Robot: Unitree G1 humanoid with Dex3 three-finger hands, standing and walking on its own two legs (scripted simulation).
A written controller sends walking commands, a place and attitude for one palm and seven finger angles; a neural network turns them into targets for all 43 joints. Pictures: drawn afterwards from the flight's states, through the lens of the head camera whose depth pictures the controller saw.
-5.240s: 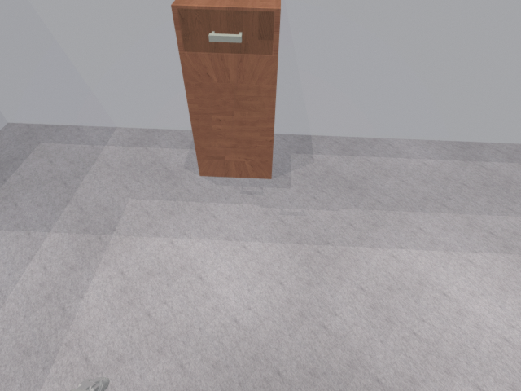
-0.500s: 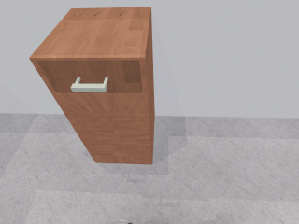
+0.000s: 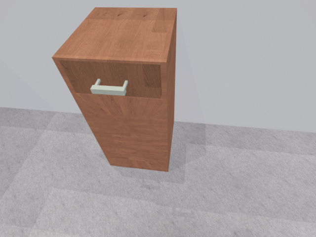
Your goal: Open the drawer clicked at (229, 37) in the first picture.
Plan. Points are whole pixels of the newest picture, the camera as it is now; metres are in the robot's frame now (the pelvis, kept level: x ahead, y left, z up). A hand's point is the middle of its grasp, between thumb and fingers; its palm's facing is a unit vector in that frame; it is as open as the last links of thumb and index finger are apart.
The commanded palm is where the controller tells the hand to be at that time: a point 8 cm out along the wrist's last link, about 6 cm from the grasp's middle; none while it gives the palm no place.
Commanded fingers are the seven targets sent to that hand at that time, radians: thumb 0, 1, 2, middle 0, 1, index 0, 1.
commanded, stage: come to a stop and stand still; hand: left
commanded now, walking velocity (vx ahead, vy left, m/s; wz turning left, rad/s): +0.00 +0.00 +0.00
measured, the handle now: (110, 86) +0.60 +0.25 +0.01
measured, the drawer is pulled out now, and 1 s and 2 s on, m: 0.00 0.00 0.00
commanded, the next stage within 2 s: look again from close up in 0.60 s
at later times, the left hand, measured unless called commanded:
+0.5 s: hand out of the picture +0.02 +0.23 -0.19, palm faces +0.02 -0.99 -0.17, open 7.3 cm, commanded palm none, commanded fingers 0.00 0.90 0.90 -0.20 -0.30 -0.20 -0.30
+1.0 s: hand out of the picture +0.00 +0.23 -0.18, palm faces -0.01 -0.98 -0.22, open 7.4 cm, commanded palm none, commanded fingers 0.00 0.90 0.90 -0.20 -0.30 -0.20 -0.30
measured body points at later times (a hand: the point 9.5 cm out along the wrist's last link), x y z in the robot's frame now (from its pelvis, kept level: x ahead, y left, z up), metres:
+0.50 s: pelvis +0.01 +0.06 -0.01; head +0.02 +0.07 +0.44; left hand +0.02 +0.28 -0.17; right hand +0.03 -0.17 -0.16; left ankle -0.02 +0.16 -0.75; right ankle -0.01 -0.09 -0.75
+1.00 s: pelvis +0.00 +0.05 -0.01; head +0.00 +0.03 +0.43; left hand +0.01 +0.28 -0.17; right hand -0.01 -0.16 -0.18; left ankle -0.02 +0.16 -0.75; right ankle -0.01 -0.09 -0.75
